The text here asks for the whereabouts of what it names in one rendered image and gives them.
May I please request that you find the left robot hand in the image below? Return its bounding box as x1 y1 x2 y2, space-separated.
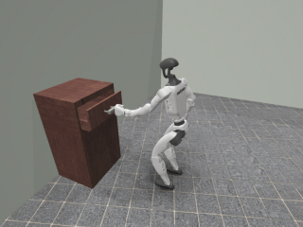
115 104 124 116

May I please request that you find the handle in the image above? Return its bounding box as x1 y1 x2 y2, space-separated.
104 106 116 114

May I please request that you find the left robot upper arm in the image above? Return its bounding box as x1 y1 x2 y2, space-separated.
143 87 172 114

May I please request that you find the left robot thigh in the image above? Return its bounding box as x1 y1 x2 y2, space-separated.
151 131 183 162

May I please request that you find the drawer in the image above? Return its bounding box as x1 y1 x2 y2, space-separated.
77 91 122 131

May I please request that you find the right robot forearm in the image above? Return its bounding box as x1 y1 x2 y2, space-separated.
184 102 195 117

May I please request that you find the left robot forearm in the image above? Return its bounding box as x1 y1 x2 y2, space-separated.
123 106 150 118

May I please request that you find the cabinet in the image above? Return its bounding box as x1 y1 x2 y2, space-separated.
33 78 121 189

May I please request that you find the right robot upper arm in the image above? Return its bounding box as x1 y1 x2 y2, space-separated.
179 78 196 105

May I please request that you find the humanoid robot torso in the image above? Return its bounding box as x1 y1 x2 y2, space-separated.
164 82 188 138

